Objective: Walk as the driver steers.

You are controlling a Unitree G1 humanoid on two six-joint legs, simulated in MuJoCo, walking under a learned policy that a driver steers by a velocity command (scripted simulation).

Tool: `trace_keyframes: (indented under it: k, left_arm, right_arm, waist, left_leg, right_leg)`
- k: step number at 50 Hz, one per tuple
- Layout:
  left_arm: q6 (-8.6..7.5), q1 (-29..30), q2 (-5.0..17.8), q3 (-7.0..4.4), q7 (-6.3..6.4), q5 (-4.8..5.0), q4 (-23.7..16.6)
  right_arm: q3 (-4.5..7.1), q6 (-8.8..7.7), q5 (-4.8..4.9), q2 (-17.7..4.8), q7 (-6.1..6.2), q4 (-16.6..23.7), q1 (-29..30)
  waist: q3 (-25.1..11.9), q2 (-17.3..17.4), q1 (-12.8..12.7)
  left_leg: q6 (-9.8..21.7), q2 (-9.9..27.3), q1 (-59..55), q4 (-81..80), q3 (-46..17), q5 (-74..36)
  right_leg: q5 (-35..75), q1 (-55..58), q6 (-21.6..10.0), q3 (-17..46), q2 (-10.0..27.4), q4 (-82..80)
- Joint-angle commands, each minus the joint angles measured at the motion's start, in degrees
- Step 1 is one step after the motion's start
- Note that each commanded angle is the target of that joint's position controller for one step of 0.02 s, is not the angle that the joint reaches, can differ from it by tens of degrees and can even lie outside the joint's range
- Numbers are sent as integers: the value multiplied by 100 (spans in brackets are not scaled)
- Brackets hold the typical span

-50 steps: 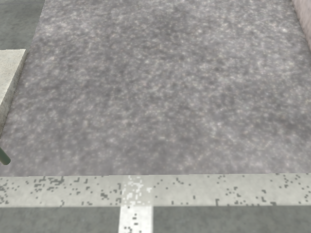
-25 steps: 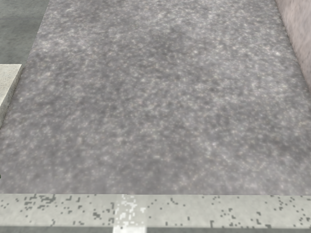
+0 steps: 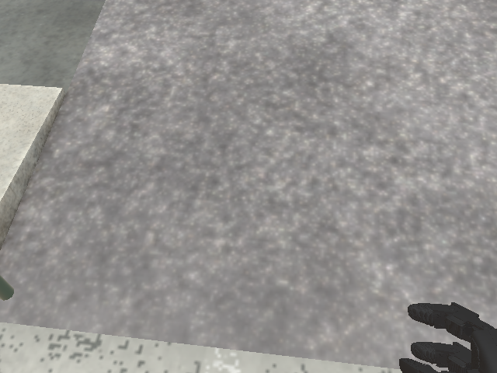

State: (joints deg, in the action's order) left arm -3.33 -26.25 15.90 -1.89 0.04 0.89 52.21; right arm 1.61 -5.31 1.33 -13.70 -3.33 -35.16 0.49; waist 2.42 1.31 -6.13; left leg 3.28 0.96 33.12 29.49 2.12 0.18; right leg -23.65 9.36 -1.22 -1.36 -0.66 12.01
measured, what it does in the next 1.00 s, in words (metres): walks ahead, turning right: left foot, then right foot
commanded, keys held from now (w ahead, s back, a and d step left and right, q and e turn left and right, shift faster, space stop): w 0.24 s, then w+e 0.76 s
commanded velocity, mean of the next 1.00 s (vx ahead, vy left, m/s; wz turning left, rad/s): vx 0.49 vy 0.00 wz -0.32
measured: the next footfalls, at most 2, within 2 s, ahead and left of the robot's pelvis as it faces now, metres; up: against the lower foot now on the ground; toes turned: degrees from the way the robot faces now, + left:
left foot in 0.04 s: +0.21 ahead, +0.11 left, +0.00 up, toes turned +2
right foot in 0.56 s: +0.50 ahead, -0.14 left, +0.01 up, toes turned -10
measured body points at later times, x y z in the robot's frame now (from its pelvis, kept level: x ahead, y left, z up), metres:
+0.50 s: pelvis +0.28 +0.00 +0.01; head +0.31 -0.01 +0.46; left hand +0.50 +0.22 -0.08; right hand +0.30 -0.29 -0.11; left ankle +0.17 +0.11 -0.72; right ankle +0.45 -0.15 -0.69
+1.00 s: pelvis +0.57 -0.06 +0.02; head +0.59 -0.09 +0.47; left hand +0.72 +0.19 -0.08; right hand +0.70 -0.36 -0.06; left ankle +0.77 +0.02 -0.68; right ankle +0.46 -0.13 -0.72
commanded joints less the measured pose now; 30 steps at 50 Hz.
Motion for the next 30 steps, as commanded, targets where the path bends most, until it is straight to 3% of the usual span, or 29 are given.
trace_keyframes:
  k: [1, 2, 3, 4, 5, 6, 7, 8, 10, 12, 15, 18, 23, 25, 27, 28, 29, 30]
  left_arm:
    - [41, 220, 1143, -272, 69, -40, -314]
    - [30, 205, 919, -179, 93, -155, -477]
    - [-92, -701, -23, 84, 7, -112, -567]
    - [-234, -149, 705, -69, -46, 62, -511]
    - [-302, 549, 963, -160, -71, 215, -779]
    - [-341, 869, 883, -128, -45, 172, -867]
    - [-324, 979, 814, -149, -28, 68, -872]
    - [-260, 799, 762, -165, -29, 34, -837]
    - [-123, 582, 555, -132, -7, 13, -772]
    - [-42, 831, 483, -115, 19, -41, -879]
    - [-43, 1376, 450, -98, -3, -41, -1032]
    - [-101, 1935, 343, -53, -82, -6, -1169]
    - [-103, 2713, 330, -30, -238, 39, -1598]
    - [-98, 2775, 369, -45, -317, 16, -1743]
    - [-72, 2368, 561, -148, -346, -6, -1775]
    - [-59, 1633, 752, -279, -335, -5, -1625]
    - [-33, 674, 1115, -479, -268, 16, -1390]
    - [5, 74, 1907, -693, -183, 17, -1321]
  right_arm:
    - [439, -48, -4, -1090, 100, 39, -1259]
    - [529, 3, -83, -1426, 198, -192, -2347]
    - [578, -23, -153, -1827, 149, -315, -2512]
    - [444, -18, -114, -1184, 169, -323, -2532]
    - [370, -17, -90, -1035, 196, -330, -2060]
    - [335, -19, -94, -955, 194, -317, -1669]
    - [304, -37, -139, -844, 167, -309, -1403]
    - [276, -75, -201, -747, 155, -315, -1260]
    - [283, -158, -141, -731, 132, -411, -1185]
    - [308, -210, -112, -851, 148, -557, -1233]
    - [338, -191, -156, -977, 232, -716, -1392]
    - [345, -162, -158, -1095, 270, -833, -1573]
    - [380, 0, -91, -1225, 304, -1113, -1995]
    - [402, 98, -61, -1285, 338, -1148, -1975]
    - [440, 190, -57, -1450, 398, -1082, -1785]
    - [438, 254, -62, -1467, 442, -1036, -1674]
    - [373, 267, -104, -1326, 500, -959, -1739]
    - [144, 126, -272, -720, 423, -696, -2373]
  waist:
    - [-885, -793, 1251]
    - [-1770, -302, 1617]
    - [-2743, 1437, 977]
    - [-2574, 978, 1330]
    - [-1440, 736, 1240]
    - [-919, 119, 1032]
    - [-567, -63, 825]
    - [-528, 99, 593]
    - [-471, 206, 411]
    - [-208, 189, 382]
    - [-9, 135, 553]
    - [67, 95, 826]
    - [242, 62, 1137]
    - [207, 126, 1075]
    - [-190, 329, 765]
    - [-634, 312, 337]
    - [-1180, 121, -70]
    - [-2010, -1277, 122]
  left_leg:
    - [455, -334, -2170, -122, 235, 145]
    - [790, 685, -4205, 248, -883, 148]
    - [1781, 2170, -6124, -365, -3970, 1662]
    - [1614, 2081, -5841, -1138, -4604, 2454]
    - [1327, 1881, -4955, -1297, -3618, 2186]
    - [1191, 1669, -4014, -1440, -2916, 1481]
    - [1135, 1437, -3267, -1597, -2399, 816]
    - [1111, 1277, -2812, -1772, -2067, 507]
    - [1196, 1158, -2348, -2085, -1674, 279]
    - [1225, 1120, -2012, -2294, -1320, 99]
    - [1095, 1001, -2147, -2425, -742, 7]
    - [864, 909, -2314, -2420, -206, -104]
    - [723, 1345, -3544, -2155, -3, -174]
    - [605, 1473, -3953, -1815, 92, -811]
    - [434, 1432, -4064, -943, 334, -2872]
    - [286, 1275, -3880, 59, 566, -3735]
    - [67, 1035, -3036, 1408, 721, -3399]
    - [-318, 377, -490, 3700, 717, -102]
  right_leg:
    - [6373, -524, -564, 229, 1235, 2132]
    - [4651, -1942, -418, 174, 990, 3874]
    - [-426, -4188, -86, 415, -226, 5958]
    - [-811, -4829, -146, 1092, -89, 6554]
    - [-354, -5218, -187, 874, 209, 6576]
    - [184, -5037, -187, 708, 503, 6283]
    - [488, -4815, -136, 637, 676, 5960]
    - [692, -4444, -105, 695, 839, 5796]
    - [785, -4167, 9, 634, 930, 5493]
    - [1025, -4350, 145, 564, 999, 5070]
    - [2073, -4727, 255, 537, 1018, 4143]
    - [2942, -4525, 187, 355, 809, 3085]
    - [2614, -5047, -38, 288, 628, 2346]
    - [2015, -5064, -182, 129, 514, 2237]
    - [1418, -4287, -389, -240, 152, 2222]
    - [1524, -3294, -542, -424, -125, 2008]
    - [1798, -1737, -759, -141, -160, 1912]
    - [1730, 866, -1700, 2352, 1394, 2040]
